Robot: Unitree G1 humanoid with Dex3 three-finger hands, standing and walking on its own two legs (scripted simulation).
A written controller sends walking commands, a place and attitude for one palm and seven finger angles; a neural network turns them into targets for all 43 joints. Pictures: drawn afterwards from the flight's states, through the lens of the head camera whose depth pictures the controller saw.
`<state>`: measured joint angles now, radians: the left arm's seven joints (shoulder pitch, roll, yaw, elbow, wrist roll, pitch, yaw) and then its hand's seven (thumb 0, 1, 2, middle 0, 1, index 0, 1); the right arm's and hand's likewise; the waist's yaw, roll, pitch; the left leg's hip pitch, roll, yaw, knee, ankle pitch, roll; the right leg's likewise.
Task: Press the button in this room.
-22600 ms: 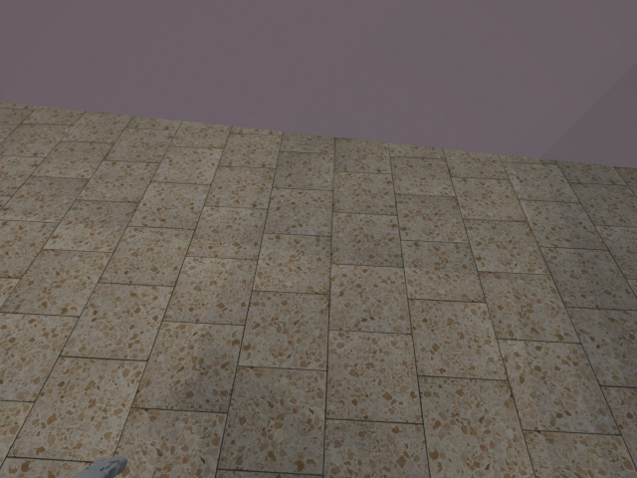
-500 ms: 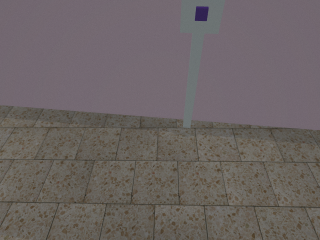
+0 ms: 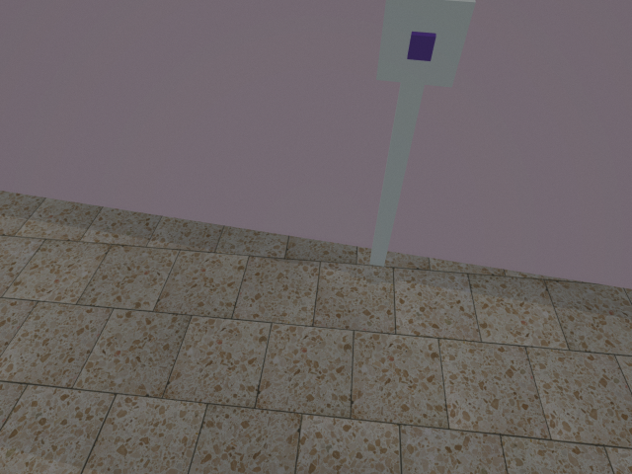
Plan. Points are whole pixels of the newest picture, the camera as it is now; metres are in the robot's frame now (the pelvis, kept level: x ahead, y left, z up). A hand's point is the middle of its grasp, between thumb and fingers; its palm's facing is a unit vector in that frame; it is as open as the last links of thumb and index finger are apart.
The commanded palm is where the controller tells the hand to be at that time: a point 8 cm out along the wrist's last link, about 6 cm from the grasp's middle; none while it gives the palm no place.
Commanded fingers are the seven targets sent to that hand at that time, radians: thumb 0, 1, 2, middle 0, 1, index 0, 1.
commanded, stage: look at it before walking up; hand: left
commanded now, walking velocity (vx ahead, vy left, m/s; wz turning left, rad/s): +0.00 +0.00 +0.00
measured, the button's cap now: (421, 45) +0.98 -0.17 +0.11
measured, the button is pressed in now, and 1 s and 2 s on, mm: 0 0 0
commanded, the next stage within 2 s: walk to a spot facing it in 0.44 s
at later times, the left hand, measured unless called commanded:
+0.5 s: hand out of the picture -0.02 +0.19 -0.18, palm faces +0.02 -0.98 -0.19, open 7.4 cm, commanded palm none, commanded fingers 0.00 0.90 0.90 -0.20 -0.30 -0.20 -0.30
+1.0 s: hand out of the picture +0.05 +0.18 -0.18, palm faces -0.11 -0.96 -0.27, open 7.4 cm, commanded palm none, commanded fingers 0.00 0.90 0.90 -0.20 -0.30 -0.20 -0.30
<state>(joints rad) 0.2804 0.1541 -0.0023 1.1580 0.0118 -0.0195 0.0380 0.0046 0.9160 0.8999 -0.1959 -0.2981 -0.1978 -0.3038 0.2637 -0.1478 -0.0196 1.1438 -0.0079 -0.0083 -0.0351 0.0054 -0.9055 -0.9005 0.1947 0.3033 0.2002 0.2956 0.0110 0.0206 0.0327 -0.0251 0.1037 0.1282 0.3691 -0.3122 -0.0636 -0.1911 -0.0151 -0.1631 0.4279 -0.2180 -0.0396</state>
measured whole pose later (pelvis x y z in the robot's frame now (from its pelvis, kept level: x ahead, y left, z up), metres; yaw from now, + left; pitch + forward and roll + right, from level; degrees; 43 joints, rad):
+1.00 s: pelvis -0.03 -0.01 -0.02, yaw -11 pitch +0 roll +1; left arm 0.22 0.18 0.06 0.97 0.02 0.01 0.01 0.01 0.91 0.90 -0.20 -0.30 -0.20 -0.30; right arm 0.16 -0.19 -0.08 1.01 -0.01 0.05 -0.02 0.01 -0.90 -0.90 0.20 0.30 0.20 0.30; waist 0.03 0.04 0.14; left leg -0.36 0.10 0.08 1.08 -0.53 -0.05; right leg -0.36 0.01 -0.09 0.69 -0.33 -0.08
